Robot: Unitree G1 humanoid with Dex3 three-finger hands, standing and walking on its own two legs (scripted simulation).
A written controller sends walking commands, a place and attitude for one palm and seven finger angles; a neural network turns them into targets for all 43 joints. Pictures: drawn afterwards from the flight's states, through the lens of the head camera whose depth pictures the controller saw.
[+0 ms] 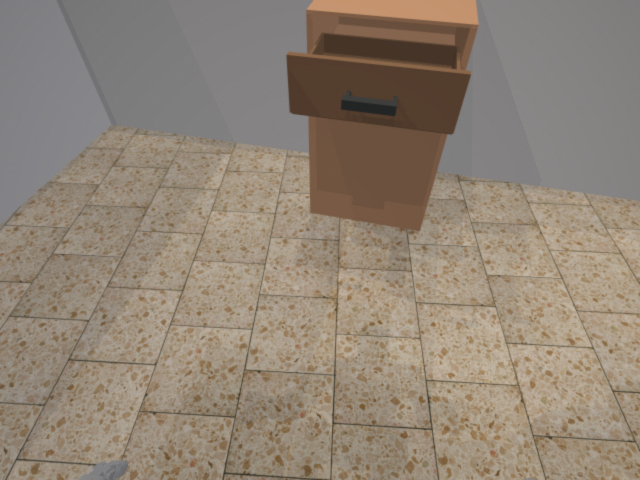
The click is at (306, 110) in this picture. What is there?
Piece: drawer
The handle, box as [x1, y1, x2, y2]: [341, 91, 397, 115]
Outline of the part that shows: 341,100 341,109 394,115 397,96 394,96 393,100 390,101 351,96 350,91 347,91 346,94 343,95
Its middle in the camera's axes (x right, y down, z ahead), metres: +0.12 -0.35 +0.98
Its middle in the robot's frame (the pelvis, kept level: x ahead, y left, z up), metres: +0.97 -0.07 -0.01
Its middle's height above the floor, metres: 0.76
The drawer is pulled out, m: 0.30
